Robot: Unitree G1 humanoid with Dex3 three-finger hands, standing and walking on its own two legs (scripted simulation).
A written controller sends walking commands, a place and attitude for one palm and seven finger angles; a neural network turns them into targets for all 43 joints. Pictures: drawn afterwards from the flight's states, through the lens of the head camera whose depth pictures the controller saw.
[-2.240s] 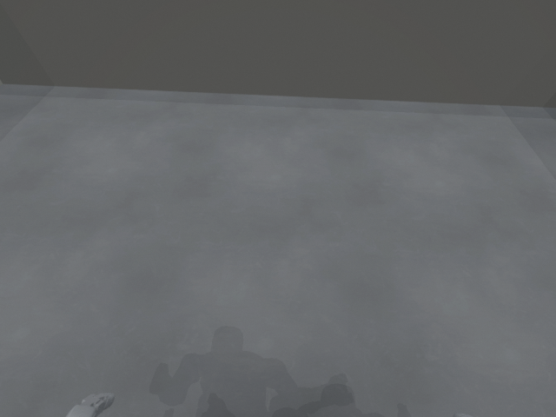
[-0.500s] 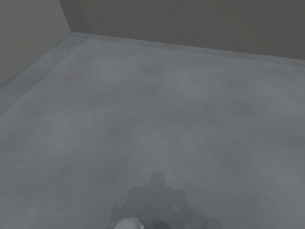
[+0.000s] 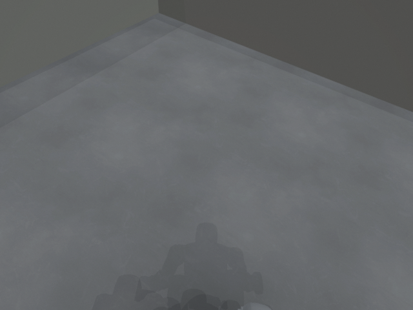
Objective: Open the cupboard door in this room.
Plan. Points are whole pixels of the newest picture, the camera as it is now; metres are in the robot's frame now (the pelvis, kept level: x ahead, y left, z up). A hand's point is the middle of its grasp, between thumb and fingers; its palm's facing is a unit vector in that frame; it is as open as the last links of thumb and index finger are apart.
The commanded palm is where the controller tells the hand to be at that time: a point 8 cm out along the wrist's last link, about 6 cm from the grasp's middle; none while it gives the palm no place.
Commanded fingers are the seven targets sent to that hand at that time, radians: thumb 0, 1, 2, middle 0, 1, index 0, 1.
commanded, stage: turn or walk to find it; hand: left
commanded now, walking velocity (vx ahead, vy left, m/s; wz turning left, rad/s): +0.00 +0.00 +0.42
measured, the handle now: out of the picture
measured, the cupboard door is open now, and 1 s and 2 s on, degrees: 0 0 0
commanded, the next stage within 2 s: none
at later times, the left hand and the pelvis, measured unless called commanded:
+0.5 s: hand out of the picture +0.01 +0.14 -0.15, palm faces +0.23 -0.94 -0.27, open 7.3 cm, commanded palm none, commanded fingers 0.00 0.90 0.90 -0.20 -0.30 -0.20 -0.30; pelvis -0.04 -0.06 +0.00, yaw +13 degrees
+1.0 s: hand out of the picture -0.16 +0.20 -0.18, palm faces +0.47 -0.85 -0.23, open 7.3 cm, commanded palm none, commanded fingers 0.00 0.90 0.90 -0.20 -0.30 -0.20 -0.30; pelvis -0.09 -0.01 +0.00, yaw +24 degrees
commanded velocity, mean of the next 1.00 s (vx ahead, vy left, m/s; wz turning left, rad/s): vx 0.00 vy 0.00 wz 0.42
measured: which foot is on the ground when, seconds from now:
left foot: down 0.00-0.32, up 0.34-0.78, down 0.80-1.00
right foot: up 0.00-0.30, down 0.32-0.80, up 0.82-1.00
